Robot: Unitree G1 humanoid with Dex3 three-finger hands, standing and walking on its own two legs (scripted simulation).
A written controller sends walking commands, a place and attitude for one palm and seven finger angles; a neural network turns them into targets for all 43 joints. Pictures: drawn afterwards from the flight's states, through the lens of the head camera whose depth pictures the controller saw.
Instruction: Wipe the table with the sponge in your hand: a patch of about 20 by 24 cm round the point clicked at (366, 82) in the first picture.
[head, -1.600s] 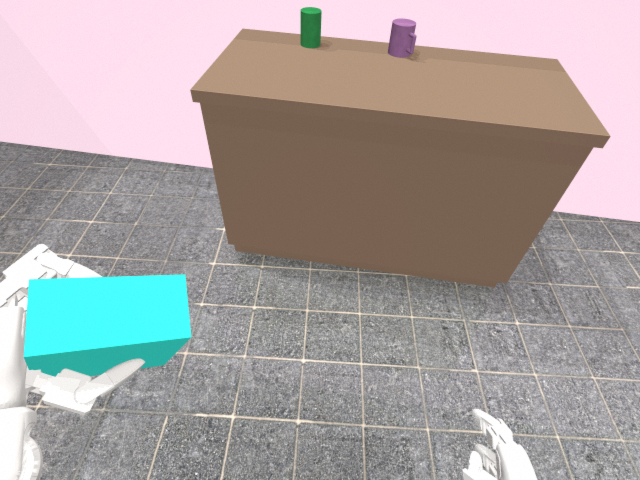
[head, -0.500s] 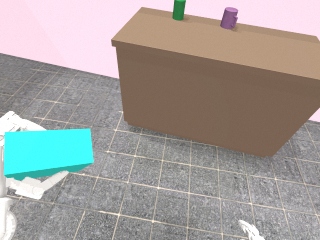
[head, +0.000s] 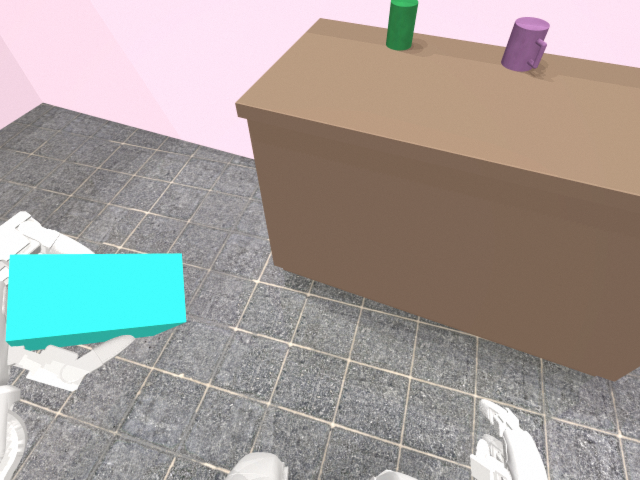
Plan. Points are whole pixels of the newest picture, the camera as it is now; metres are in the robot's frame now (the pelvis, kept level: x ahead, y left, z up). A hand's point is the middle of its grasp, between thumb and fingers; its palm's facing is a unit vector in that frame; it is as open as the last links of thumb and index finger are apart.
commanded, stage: walk to a spot facing it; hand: left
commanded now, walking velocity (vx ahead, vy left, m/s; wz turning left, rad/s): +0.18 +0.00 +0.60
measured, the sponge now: (121, 302) +0.24 +0.20 +0.17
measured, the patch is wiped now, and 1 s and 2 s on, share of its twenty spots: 0.00 0.00 0.00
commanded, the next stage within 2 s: turn to face it in 0.18 s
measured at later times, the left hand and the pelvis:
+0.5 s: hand (44, 251) +0.27 +0.28 +0.19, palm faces +0.56 -0.76 -0.33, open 10.2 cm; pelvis +0.08 +0.01 +0.01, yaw +7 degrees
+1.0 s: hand (209, 250) +0.28 +0.12 +0.19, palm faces +0.25 -0.86 -0.45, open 10.2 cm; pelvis +0.03 -0.07 +0.02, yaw -8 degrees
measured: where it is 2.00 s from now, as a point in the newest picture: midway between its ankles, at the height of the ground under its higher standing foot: outside the picture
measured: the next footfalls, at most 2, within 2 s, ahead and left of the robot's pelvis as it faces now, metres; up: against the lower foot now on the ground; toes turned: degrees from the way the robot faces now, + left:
left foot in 0.40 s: +0.16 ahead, +0.14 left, +0.00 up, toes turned +17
right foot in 0.72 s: +0.12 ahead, -0.13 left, +0.00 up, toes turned -5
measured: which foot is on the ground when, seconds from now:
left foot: up 0.00-0.38, down 0.40-0.76, up 0.78-1.00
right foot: down 0.00-0.42, up 0.44-0.70, down 0.72-1.00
